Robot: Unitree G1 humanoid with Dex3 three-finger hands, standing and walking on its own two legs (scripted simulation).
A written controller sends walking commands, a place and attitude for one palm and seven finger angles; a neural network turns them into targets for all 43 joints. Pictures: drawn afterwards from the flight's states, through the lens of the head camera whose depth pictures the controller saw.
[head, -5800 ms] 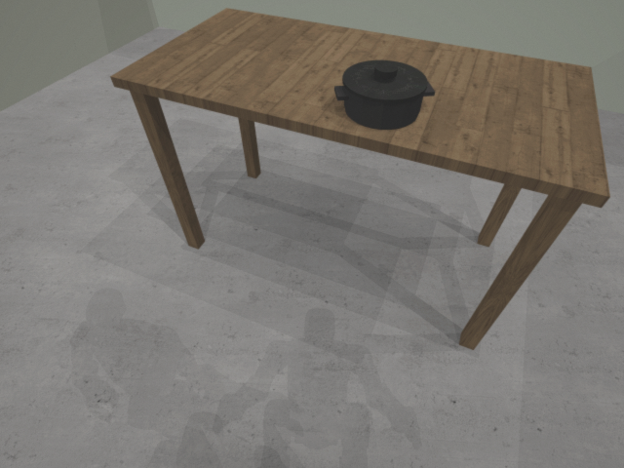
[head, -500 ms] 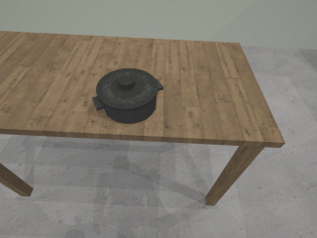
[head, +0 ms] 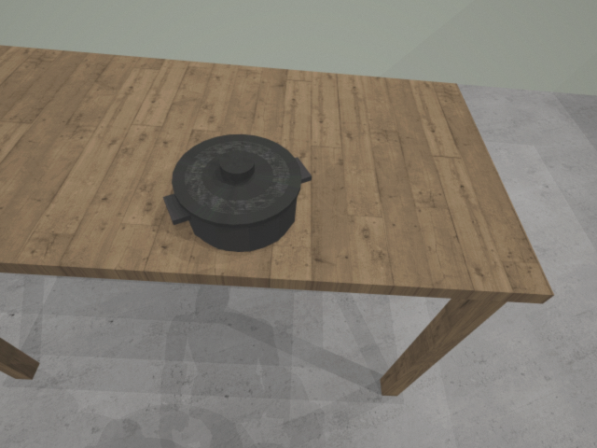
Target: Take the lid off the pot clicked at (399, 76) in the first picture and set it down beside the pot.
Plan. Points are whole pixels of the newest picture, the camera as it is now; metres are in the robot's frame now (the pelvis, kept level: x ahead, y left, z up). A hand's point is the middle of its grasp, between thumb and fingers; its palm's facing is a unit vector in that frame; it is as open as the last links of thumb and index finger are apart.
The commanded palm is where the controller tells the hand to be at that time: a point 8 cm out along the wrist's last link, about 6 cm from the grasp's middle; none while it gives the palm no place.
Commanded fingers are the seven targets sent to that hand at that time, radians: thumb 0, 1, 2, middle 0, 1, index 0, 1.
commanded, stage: come to a stop and stand still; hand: left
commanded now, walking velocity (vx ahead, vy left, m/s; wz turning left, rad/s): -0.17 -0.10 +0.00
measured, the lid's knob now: (237, 165) +0.48 +0.12 +0.09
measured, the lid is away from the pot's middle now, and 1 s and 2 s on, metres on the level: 0.00 0.00 0.00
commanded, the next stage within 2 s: look again from close up in 1.72 s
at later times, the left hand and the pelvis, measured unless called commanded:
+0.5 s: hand out of the picture +0.14 +0.16 -0.19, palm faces +0.01 -0.98 -0.18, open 7.3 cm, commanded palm none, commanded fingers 0.00 0.90 0.90 -0.20 -0.30 -0.20 -0.30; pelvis +0.03 -0.01 -0.01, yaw +1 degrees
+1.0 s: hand out of the picture +0.02 +0.22 -0.16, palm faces +0.04 -0.95 -0.30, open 7.3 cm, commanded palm none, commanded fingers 0.00 0.90 0.90 -0.20 -0.30 -0.20 -0.30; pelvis +0.04 +0.02 +0.00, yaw +0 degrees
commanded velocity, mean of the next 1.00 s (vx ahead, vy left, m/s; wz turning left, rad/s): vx -0.06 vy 0.01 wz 0.00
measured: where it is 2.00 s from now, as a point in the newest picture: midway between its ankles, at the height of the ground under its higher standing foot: outside the picture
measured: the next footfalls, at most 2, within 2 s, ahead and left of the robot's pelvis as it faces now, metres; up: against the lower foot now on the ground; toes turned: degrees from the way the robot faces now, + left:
right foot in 0.24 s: +0.11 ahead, -0.13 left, +0.00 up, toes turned +2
left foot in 0.52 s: +0.07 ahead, +0.10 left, +0.00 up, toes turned +2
